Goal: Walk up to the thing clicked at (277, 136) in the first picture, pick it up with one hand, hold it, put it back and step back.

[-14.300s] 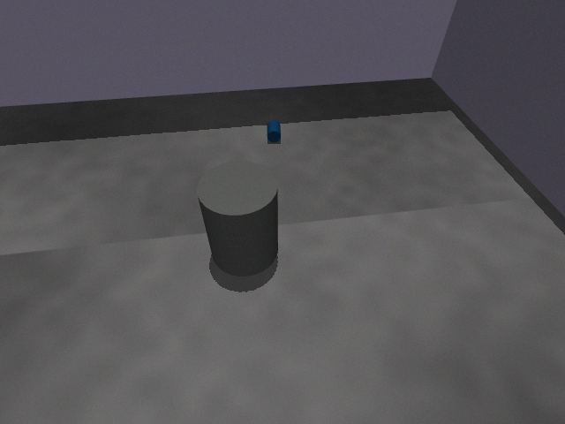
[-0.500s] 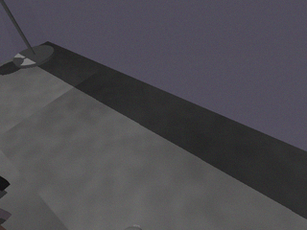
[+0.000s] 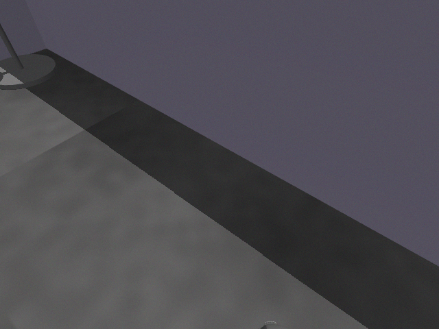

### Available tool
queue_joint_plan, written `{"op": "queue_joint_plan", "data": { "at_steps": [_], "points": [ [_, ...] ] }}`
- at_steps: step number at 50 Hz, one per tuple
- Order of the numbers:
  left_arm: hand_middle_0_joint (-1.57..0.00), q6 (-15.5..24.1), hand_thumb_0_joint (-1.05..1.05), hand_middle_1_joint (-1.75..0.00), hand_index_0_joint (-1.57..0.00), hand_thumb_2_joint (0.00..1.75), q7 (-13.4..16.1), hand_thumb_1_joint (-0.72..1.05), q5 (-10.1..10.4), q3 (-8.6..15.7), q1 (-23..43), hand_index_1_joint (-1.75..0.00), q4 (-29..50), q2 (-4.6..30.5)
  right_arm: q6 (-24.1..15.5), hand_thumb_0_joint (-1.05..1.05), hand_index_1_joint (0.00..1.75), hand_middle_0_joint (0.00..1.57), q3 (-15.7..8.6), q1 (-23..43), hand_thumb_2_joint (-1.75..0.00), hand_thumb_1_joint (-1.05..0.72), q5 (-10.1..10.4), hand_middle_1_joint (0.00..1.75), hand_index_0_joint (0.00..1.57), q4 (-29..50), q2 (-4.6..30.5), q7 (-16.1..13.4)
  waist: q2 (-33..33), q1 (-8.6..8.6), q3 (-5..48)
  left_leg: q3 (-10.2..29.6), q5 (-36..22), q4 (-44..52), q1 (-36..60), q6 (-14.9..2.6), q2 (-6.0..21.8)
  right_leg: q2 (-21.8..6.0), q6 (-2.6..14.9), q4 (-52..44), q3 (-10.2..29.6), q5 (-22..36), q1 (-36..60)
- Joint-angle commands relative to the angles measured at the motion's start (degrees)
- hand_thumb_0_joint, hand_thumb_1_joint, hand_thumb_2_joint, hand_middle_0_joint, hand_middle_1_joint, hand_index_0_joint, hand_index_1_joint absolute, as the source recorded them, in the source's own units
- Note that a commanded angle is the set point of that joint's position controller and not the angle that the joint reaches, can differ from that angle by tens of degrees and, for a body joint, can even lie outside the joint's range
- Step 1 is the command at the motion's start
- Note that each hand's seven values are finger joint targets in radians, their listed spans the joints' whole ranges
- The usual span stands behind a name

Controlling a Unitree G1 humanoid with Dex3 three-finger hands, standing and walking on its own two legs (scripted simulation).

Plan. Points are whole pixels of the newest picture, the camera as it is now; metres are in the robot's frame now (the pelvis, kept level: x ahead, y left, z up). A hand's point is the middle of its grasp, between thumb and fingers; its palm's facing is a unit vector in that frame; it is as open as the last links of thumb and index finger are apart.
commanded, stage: walk up
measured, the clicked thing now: out of the picture -0.35 -1.24 -0.73
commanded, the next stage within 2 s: none
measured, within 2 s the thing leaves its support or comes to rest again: neither
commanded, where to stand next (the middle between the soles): +0.39 +0.01 m, yaw -3 degrees
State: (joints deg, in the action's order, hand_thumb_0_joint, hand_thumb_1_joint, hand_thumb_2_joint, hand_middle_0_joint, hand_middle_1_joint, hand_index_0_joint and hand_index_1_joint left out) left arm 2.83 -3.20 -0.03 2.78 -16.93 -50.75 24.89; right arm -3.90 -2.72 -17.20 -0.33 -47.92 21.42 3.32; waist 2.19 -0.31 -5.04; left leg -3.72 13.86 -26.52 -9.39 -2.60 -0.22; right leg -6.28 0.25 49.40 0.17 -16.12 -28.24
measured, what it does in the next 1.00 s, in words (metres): walks ahead, turning right: right foot, then left foot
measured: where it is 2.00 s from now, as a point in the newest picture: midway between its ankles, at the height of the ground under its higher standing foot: (188, 304)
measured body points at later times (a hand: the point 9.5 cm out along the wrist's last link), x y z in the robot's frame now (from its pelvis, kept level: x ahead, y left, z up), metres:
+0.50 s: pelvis +0.20 -0.01 +0.01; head +0.21 -0.08 +0.45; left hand +0.30 +0.29 -0.07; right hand +0.26 -0.35 -0.12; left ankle +0.37 +0.14 -0.66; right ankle +0.16 -0.14 -0.74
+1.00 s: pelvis +0.41 +0.11 -0.01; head +0.46 +0.08 +0.44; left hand +0.71 +0.27 -0.12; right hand +0.28 -0.18 -0.11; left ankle +0.49 +0.13 -0.74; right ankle +0.35 -0.02 -0.67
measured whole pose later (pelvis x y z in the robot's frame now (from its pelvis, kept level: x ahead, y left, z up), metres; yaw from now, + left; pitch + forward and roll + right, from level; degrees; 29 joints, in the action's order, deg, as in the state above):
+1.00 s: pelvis +0.41 +0.11 -0.01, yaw -45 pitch -3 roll -1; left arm -1.9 -0.4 -0.4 3.4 -14.1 -42.7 25.1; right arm 2.2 -3.2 -9.6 -0.4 -42.4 20.5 2.5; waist 0.7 -1.3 -10.5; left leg -12.6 14.6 -31.5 -14.3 -4.0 3.1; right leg -0.5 -2.0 59.5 -0.5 -16.4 -29.8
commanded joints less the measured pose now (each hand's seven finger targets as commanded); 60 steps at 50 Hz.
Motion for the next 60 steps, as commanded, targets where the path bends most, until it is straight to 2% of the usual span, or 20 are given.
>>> {"op": "queue_joint_plan", "data": {
  "at_steps": [1, 7, 8, 9, 10, 11, 12, 15, 17, 26, 32, 34, 35, 36, 38, 41, 43, 53, 58, 60],
  "points": [
    [-0.20, 1.7, 0.00, -0.30, -0.20, 0.90, 0.1, 0.90, -0.5, 3.3, 1.6, -0.30, 4.1, 9.0, -1.5, 0.00, 0.30, 0.20, -5.3, -0.4, -0.90, -0.90, -0.2, 0.30, 0.20, 4.5, 16.9, -0.5, -11.3, -1.77, -0.8, 11.3, 4.0, 13.9, -2.7, -10.44, 13.2, 0.2, -0.25, -10.4, -1.9, 4.8, 1.6],
    [-0.20, -0.7, 0.00, -0.30, -0.20, 0.90, 0.4, 0.90, -0.8, 4.1, -4.7, -0.30, 0.8, 11.1, 1.3, 0.00, 0.30, 0.20, -5.1, 14.0, -0.90, -0.90, -0.4, 0.30, 0.20, 8.3, 14.1, 0.8, -7.6, 3.69, 5.6, 1.3, 19.6, 0.0, -10.7, -6.33, 13.0, 0.7, 1.13, -12.1, -2.9, 2.5, 18.1],
    [-0.20, -0.1, 0.00, -0.30, -0.20, 0.90, 1.0, 0.90, -1.1, 5.2, -9.6, -0.30, -1.0, 13.8, 1.6, 0.00, 0.30, 0.20, -4.3, 10.9, -0.90, -0.90, -0.8, 0.30, 0.20, 7.7, 12.4, 1.0, 1.5, 5.56, 8.1, -1.8, 14.5, -13.3, -16.9, -4.27, 8.4, 1.8, 2.92, -15.8, 2.3, -2.7, 29.7],
    [-0.20, 0.8, 0.00, -0.30, -0.20, 0.90, 2.3, 0.90, -1.7, 6.2, -14.5, -0.30, -1.4, 17.7, 1.8, 0.00, 0.30, 0.20, -3.3, 7.9, -0.90, -0.90, 0.0, 0.30, 0.20, 7.4, 9.2, 1.5, 16.7, 7.73, 9.1, -4.7, 13.5, -32.5, -24.1, -1.02, 0.5, -6.4, 6.71, -30.3, 22.8, -19.8, 34.9],
    [-0.20, 1.5, 0.00, -0.30, -0.20, 0.90, 3.1, 0.90, -1.3, 5.3, -11.8, -0.30, 0.4, 18.8, 2.4, 0.00, 0.30, 0.20, -2.6, 6.5, -0.90, -0.90, 0.6, 0.30, 0.20, 7.9, 9.1, 1.6, 18.5, 4.42, 5.1, 1.2, 18.7, -37.9, -33.0, 2.50, -3.8, -13.9, 9.13, -39.0, 44.4, -20.4, 34.8],
    [-0.20, 1.4, 0.00, -0.30, -0.20, 0.90, 3.4, 0.90, -0.5, 4.3, -10.7, -0.30, 0.5, 16.7, 2.8, 0.00, 0.30, 0.20, -3.4, 9.1, -0.90, -0.90, 0.1, 0.30, 0.20, 8.2, 13.8, 1.5, 10.2, 4.45, 2.4, 6.6, 18.6, -39.6, -33.8, 2.60, -1.0, -16.0, 13.43, -39.8, 49.1, -21.2, 32.0],
    [-0.20, 1.6, 0.00, -0.30, -0.20, 0.90, 3.9, 0.90, 0.0, 4.5, -8.3, -0.30, 1.2, 17.5, 2.8, 0.00, 0.30, 0.20, -3.6, 10.6, -0.90, -0.90, 0.3, 0.30, 0.20, 8.1, 14.3, 1.3, 8.8, 3.95, 1.8, 9.1, 17.3, -40.3, -34.0, 2.46, 0.7, -15.5, 14.06, -40.0, 49.0, -18.4, 29.3],
    [-0.20, 1.9, 0.00, -0.30, -0.20, 0.90, 4.8, 0.90, 0.7, 4.2, -3.0, -0.30, 2.3, 13.6, 3.6, 0.00, 0.30, 0.20, -3.5, 8.0, -0.90, -0.90, 1.0, 0.30, 0.20, 5.5, 13.5, 1.3, 8.3, -0.17, 1.4, 10.1, 8.6, -35.0, -27.4, 2.10, 4.0, -6.3, 6.89, -36.1, 28.5, 0.5, 24.9],
    [-0.20, 2.1, 0.00, -0.30, -0.20, 0.90, 5.3, 0.90, 0.9, 3.9, -3.7, -0.30, 2.7, 12.4, 4.8, 0.00, 0.30, 0.20, -3.9, 7.5, -0.90, -0.90, 0.3, 0.30, 0.20, 5.9, 13.9, 1.7, 8.2, -0.59, 1.5, 8.7, 4.0, -32.4, -23.3, 2.74, 3.5, -2.4, 4.51, -35.4, 22.7, 9.1, 21.7],
    [-0.20, 2.7, 0.00, -0.30, -0.20, 0.90, 6.8, 0.90, -0.3, 5.5, -9.5, -0.30, 6.9, 15.4, 6.3, 0.00, 0.30, 0.20, -5.3, 18.2, -0.90, -0.90, -2.7, 0.30, 0.20, 12.4, 13.3, 3.7, 2.0, 1.77, 0.6, 9.8, -2.9, -24.9, -27.4, 6.40, 5.6, -2.2, 9.99, -34.9, 23.8, -1.3, 19.4],
    [-0.20, 2.6, 0.00, -0.30, -0.20, 0.90, 8.7, 0.90, -0.8, 6.4, -6.1, -0.30, 10.2, 18.2, 5.5, 0.00, 0.30, 0.20, -6.0, 17.9, -0.90, -0.90, -2.5, 0.30, 0.20, 12.4, 14.2, 3.7, 9.0, -0.77, 3.4, 13.2, 3.3, -12.6, -18.3, 3.85, 4.9, -3.8, 8.81, -21.3, 24.2, 25.0, 20.0],
    [-0.20, 1.8, 0.00, -0.30, -0.20, 0.90, 9.2, 0.90, -0.7, 4.8, -0.9, -0.30, 12.6, 14.6, 4.9, 0.00, 0.30, 0.20, -7.6, 3.0, -0.90, -0.90, -2.4, 0.30, 0.20, 8.0, 17.1, 2.6, 2.3, -9.33, 7.9, 11.6, -2.9, 0.0, 8.6, 0.69, 3.6, 3.8, 2.83, -5.4, 16.1, 21.7, 4.6],
    [-0.20, 1.6, 0.00, -0.30, -0.20, 0.90, 9.6, 0.90, -1.0, 3.1, -4.4, -0.30, 12.1, 7.7, 4.8, 0.00, 0.30, 0.20, -8.7, -1.2, -0.90, -0.90, -3.1, 0.30, 0.20, 7.2, 20.5, 1.6, -13.1, -10.96, 10.5, 20.4, -2.4, 3.2, 18.8, -0.06, 11.3, 11.2, 0.04, 7.1, 11.0, -3.3, -6.9],
    [-0.20, 0.8, 0.00, -0.30, -0.20, 0.90, 9.8, 0.90, -0.5, 2.2, -9.9, -0.30, 12.4, 4.4, 4.8, 0.00, 0.30, 0.20, -8.4, 1.4, -0.90, -0.90, -2.8, 0.30, 0.20, 8.9, 22.1, 0.8, -22.6, -6.37, 11.4, 33.0, -10.2, 2.8, 19.1, -0.41, 23.5, 15.0, -0.85, 14.2, 8.2, -22.1, -13.8],
    [-0.20, 0.2, 0.00, -0.30, -0.20, 0.90, 10.0, 0.90, -0.6, 3.7, -14.2, -0.30, 9.0, 10.1, 5.4, 0.00, 0.30, 0.20, -8.3, 12.3, -0.90, -0.90, 0.1, 0.30, 0.20, 11.5, 22.3, 0.5, -23.2, -1.31, 7.3, 38.4, 3.9, 12.8, 3.6, -7.84, 25.7, 6.8, 0.30, 22.1, 3.7, -15.9, -6.6],
    [-0.20, -1.2, 0.00, -0.30, -0.20, 0.90, 7.2, 0.90, 0.8, 4.7, -7.8, -0.30, 7.1, 11.8, 5.3, 0.00, 0.30, 0.20, -5.6, 14.4, -0.90, -0.90, -1.0, 0.30, 0.20, 12.2, 14.0, -0.2, -17.7, -1.41, 3.1, 15.2, -6.7, 7.6, -2.7, -5.56, 15.5, 5.1, -1.05, 20.8, 4.2, -6.6, -2.8],
    [-0.20, -2.4, 0.00, -0.30, -0.20, 0.90, 5.7, 0.90, 0.6, 3.7, -8.6, -0.30, 8.0, 9.3, 4.8, 0.00, 0.30, 0.20, -4.9, 14.0, -0.90, -0.90, -0.5, 0.30, 0.20, 11.4, 13.2, -0.7, -17.5, -0.11, 6.5, 9.0, -16.0, 4.8, 1.3, -6.16, 15.2, 5.2, -1.38, 20.6, 3.0, -4.2, -2.2],
    [-0.20, -5.7, 0.00, -0.30, -0.20, 0.90, 1.0, 0.90, -1.5, 4.8, 0.7, -0.30, 13.7, 7.8, 3.6, 0.00, 0.30, 0.20, -6.2, 7.9, -0.90, -0.90, 0.4, 0.30, 0.20, 11.9, 13.4, -3.4, -7.9, -0.89, 4.4, -2.2, -28.2, 2.6, 4.4, -1.16, 22.2, 2.1, -1.36, -0.3, -2.0, 1.7, 0.4],
    [-0.20, -6.5, 0.00, -0.30, -0.20, 0.90, -0.4, 0.90, -2.4, 5.9, 1.0, -0.30, 15.6, 8.1, 3.6, 0.00, 0.30, 0.20, -7.8, 7.7, -0.90, -0.90, 0.3, 0.30, 0.20, 12.3, 14.6, -4.2, -8.3, -0.42, 6.9, -5.8, -23.1, -2.0, 0.5, 2.27, 23.4, 1.6, 1.75, -8.3, -2.9, -3.0, 9.2],
    [-0.20, -6.4, 0.00, -0.30, -0.20, 0.90, -0.4, 0.90, -2.8, 6.5, -4.6, -0.30, 14.8, 9.0, 3.4, 0.00, 0.30, 0.20, -8.1, 9.8, -0.90, -0.90, 0.5, 0.30, 0.20, 12.6, 14.8, -4.1, -8.6, 3.14, 10.3, -9.5, -26.5, -9.3, -4.5, 5.76, 20.4, 3.5, 4.89, -13.8, -3.3, -8.2, 19.3]
  ]
}}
